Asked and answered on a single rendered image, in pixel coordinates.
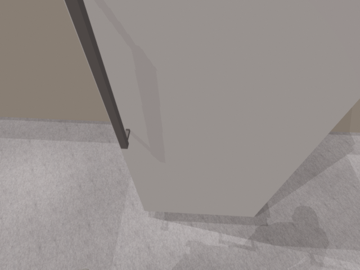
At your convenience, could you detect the fridge door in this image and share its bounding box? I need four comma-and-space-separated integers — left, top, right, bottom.
64, 0, 360, 217

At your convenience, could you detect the handle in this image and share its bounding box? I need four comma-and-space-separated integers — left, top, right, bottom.
65, 0, 130, 149

